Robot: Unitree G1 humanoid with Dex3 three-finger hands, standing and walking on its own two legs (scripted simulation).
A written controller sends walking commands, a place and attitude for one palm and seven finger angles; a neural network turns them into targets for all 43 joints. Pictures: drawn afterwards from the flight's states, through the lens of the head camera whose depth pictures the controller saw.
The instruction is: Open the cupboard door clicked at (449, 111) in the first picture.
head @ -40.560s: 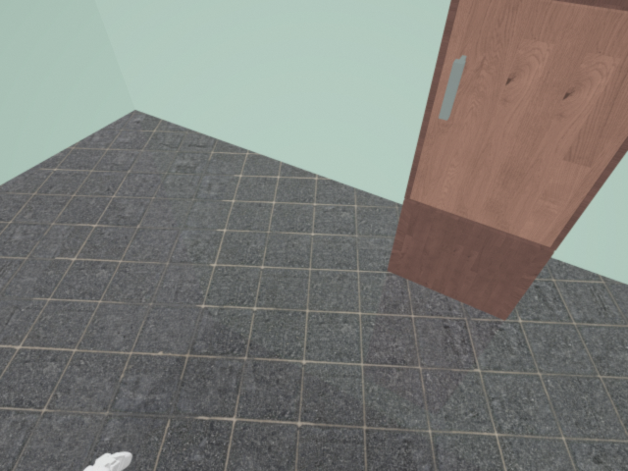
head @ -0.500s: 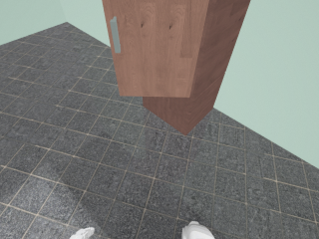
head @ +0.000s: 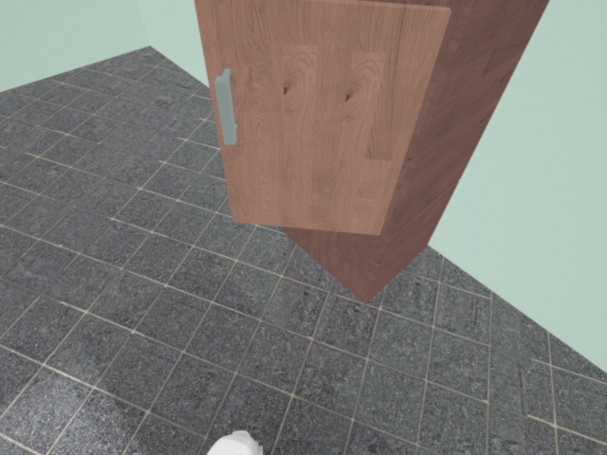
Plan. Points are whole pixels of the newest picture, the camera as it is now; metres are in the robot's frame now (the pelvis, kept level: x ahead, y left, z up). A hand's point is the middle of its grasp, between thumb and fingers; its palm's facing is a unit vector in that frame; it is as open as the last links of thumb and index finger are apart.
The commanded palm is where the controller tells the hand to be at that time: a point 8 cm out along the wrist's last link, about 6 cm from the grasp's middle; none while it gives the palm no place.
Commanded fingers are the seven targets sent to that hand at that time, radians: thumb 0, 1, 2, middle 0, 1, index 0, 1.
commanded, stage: take the last steps up to it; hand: left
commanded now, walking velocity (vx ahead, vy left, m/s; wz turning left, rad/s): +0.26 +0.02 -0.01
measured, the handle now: (228, 107) +0.72 +0.21 +0.05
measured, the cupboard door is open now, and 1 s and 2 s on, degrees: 42 42 42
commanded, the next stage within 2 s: come to a stop and stand still in 0.28 s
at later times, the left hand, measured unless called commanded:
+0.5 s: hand (190, 394) +0.23 +0.20 -0.17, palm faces -0.03 -0.97 -0.24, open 7.3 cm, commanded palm none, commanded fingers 0.00 0.90 0.90 -0.20 -0.30 -0.20 -0.30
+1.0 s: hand (163, 430) +0.17 +0.23 -0.18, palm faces +0.06 -0.97 -0.23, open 7.3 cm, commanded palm none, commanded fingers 0.00 0.90 0.90 -0.20 -0.30 -0.20 -0.30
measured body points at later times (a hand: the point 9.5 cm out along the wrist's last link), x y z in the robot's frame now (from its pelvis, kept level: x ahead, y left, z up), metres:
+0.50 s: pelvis +0.15 +0.01 -0.01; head +0.17 +0.00 +0.44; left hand +0.23 +0.25 -0.15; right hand +0.10 -0.20 -0.17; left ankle +0.12 +0.12 -0.74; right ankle +0.19 -0.11 -0.74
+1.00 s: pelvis +0.13 +0.04 +0.00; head +0.16 +0.05 +0.45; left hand +0.17 +0.28 -0.16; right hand +0.19 -0.20 -0.15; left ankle +0.16 +0.12 -0.74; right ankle +0.08 -0.10 -0.69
